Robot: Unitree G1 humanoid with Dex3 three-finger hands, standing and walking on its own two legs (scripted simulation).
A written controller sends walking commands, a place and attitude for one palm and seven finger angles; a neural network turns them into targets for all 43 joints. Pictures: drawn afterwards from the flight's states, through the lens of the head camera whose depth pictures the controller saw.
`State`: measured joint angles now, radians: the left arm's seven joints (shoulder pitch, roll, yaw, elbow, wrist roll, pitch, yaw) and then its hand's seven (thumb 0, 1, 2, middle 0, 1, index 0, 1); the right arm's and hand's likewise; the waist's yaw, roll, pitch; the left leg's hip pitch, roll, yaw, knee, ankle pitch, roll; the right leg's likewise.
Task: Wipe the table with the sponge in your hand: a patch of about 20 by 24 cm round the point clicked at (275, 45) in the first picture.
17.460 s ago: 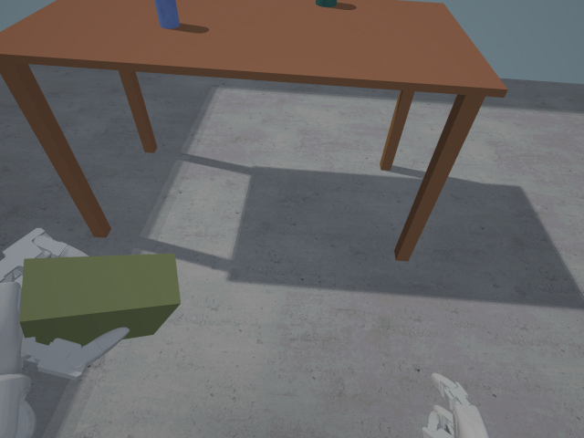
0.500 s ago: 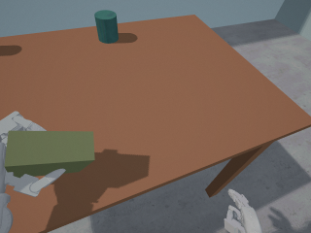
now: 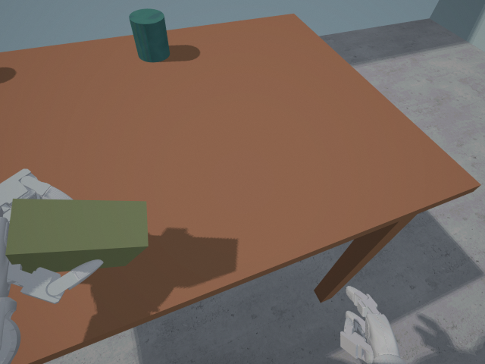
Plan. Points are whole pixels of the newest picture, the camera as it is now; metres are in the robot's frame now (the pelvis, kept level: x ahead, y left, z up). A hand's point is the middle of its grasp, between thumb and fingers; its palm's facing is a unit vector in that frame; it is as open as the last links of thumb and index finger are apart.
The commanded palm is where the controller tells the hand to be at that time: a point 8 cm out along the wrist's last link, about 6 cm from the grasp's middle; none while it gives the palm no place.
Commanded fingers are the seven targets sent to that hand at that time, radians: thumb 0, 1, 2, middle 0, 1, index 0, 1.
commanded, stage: shuffle to correct the standing spot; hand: left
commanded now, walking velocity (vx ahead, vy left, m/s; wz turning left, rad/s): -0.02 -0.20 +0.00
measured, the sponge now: (100, 238) +0.24 +0.21 +0.13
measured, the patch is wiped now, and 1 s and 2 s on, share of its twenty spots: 0.00 0.00 0.00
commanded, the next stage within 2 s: come to a stop and stand still in 0.46 s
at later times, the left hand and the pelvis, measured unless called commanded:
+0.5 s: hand (111, 241) +0.22 +0.18 +0.15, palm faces +0.31 -0.86 -0.40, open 9.8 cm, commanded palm +0.17 +0.22 +0.17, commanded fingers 0.00 0.10 1.30 -1.20 -1.60 -1.20 -1.60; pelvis +0.00 -0.05 -0.01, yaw +0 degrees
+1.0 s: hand (78, 256) +0.21 +0.22 +0.14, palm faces +0.35 -0.87 -0.34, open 9.8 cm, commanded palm +0.16 +0.26 +0.17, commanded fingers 0.00 0.10 1.30 -1.20 -1.60 -1.20 -1.60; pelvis -0.01 -0.02 -0.01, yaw -1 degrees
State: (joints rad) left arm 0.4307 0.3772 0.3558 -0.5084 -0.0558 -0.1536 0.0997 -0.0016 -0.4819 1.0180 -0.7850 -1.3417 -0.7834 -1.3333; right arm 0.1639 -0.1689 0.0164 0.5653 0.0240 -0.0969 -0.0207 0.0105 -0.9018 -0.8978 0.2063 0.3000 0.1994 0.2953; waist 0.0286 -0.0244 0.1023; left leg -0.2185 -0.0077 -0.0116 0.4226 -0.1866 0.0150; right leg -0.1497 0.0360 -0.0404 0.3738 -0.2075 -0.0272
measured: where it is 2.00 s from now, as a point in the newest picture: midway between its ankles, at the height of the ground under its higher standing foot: outside the picture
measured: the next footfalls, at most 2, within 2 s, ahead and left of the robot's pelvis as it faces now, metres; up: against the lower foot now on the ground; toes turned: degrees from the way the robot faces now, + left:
none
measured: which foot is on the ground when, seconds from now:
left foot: down 0.00-1.00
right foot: down 0.00-1.00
